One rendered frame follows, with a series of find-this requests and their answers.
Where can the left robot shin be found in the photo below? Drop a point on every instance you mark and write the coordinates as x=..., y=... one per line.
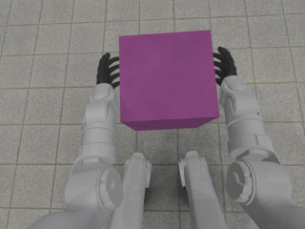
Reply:
x=133, y=155

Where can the robot right upper arm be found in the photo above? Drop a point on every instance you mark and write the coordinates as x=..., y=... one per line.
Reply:
x=263, y=190

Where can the left robot hand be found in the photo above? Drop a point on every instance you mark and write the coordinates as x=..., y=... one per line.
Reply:
x=104, y=72

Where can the carton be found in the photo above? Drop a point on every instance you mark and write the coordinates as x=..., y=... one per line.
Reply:
x=167, y=80

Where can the robot left forearm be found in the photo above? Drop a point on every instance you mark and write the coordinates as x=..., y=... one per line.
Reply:
x=98, y=131

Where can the robot left thigh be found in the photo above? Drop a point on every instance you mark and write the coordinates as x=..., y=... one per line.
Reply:
x=135, y=179

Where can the right robot hand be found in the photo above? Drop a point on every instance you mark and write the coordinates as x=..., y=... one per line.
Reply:
x=226, y=66

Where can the robot left upper arm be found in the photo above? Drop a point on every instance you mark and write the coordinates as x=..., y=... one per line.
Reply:
x=91, y=196

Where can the robot right forearm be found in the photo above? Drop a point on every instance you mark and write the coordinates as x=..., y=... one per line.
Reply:
x=247, y=136

